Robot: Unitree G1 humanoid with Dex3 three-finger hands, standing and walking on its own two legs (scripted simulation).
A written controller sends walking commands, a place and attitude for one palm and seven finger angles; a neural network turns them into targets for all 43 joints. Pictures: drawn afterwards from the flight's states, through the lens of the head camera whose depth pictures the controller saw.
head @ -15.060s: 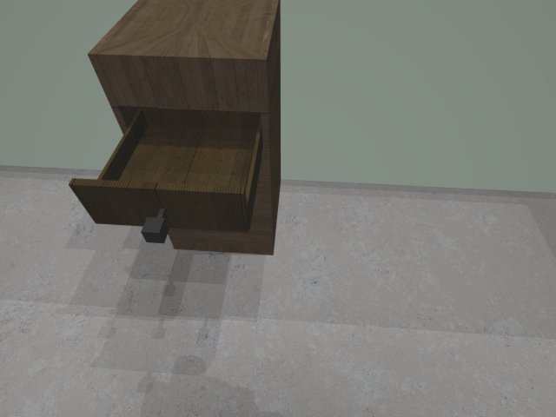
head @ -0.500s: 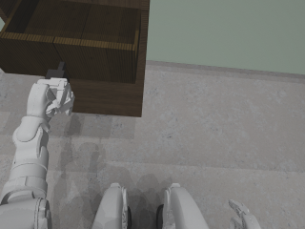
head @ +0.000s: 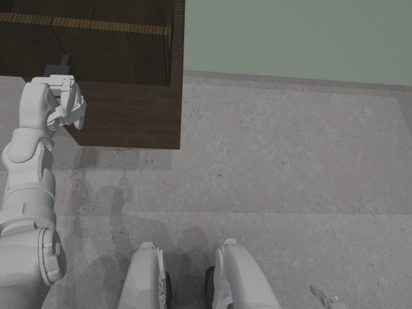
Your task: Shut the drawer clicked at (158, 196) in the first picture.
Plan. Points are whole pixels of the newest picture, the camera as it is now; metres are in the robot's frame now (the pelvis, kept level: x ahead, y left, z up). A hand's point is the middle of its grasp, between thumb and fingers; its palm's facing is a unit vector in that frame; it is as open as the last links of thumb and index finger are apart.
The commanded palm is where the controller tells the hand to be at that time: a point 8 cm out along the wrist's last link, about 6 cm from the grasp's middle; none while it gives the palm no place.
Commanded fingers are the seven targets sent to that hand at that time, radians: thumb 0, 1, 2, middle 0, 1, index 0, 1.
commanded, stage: push the drawer shut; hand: left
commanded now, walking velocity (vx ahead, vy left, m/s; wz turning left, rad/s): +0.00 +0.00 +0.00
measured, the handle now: (63, 72) +0.55 +0.25 +0.03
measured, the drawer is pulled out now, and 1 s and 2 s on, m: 0.10 0.00 0.00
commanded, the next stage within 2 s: pull the fist back off the drawer in 1.12 s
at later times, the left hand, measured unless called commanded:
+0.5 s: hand (85, 84) +0.53 +0.20 +0.03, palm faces -0.05 -1.00 -0.05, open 3.3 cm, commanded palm +0.53 +0.24 +0.03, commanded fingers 0.00 0.90 0.90 -1.40 -1.60 -1.40 -1.60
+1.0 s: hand (89, 62) +0.58 +0.20 +0.03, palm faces -0.07 -1.00 -0.04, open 3.4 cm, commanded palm +0.60 +0.23 +0.03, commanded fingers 0.00 0.90 0.90 -1.40 -1.60 -1.40 -1.60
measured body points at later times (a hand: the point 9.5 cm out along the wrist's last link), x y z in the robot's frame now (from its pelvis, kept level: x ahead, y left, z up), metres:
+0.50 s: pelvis +0.00 +0.00 -0.01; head +0.18 +0.04 +0.40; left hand +0.52 +0.26 +0.04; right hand +0.03 -0.27 -0.11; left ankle +0.05 +0.09 -0.59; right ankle +0.04 -0.10 -0.59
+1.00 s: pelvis +0.00 +0.01 -0.02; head +0.21 +0.05 +0.37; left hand +0.58 +0.26 +0.04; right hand -0.02 -0.25 -0.11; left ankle +0.05 +0.09 -0.59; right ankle +0.04 -0.10 -0.59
